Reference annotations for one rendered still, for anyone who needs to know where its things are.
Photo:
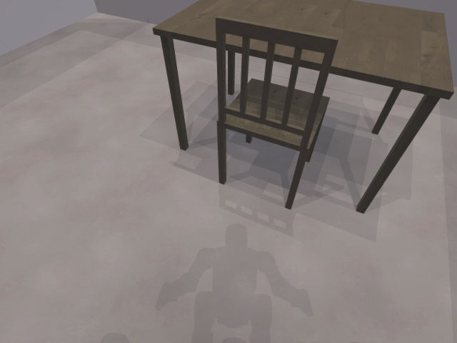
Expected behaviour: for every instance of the table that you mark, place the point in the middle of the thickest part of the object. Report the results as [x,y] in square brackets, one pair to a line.
[388,45]

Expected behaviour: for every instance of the chair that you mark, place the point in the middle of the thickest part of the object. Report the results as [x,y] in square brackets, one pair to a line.
[279,114]

